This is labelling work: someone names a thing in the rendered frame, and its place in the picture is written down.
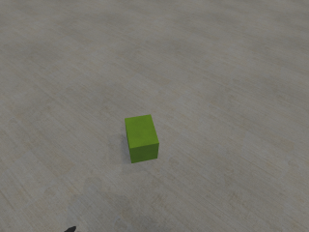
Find carton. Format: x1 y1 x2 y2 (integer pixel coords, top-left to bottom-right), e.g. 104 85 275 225
125 114 159 163

